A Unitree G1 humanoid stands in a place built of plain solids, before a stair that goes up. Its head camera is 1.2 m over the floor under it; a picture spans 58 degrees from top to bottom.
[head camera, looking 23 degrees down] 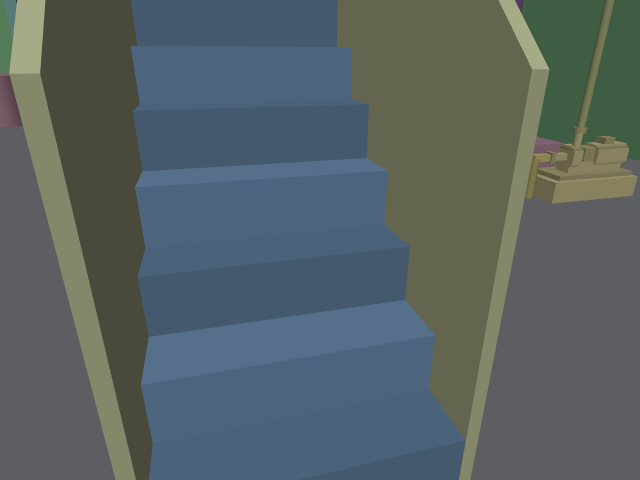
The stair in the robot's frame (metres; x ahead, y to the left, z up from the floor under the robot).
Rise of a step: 0.21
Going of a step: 0.22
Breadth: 0.93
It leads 15 degrees to the left of straight ahead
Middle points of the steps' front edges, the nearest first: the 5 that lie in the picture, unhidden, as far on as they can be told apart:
1.00 0.06 0.41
1.21 0.11 0.62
1.42 0.17 0.82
1.63 0.22 1.03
1.83 0.28 1.24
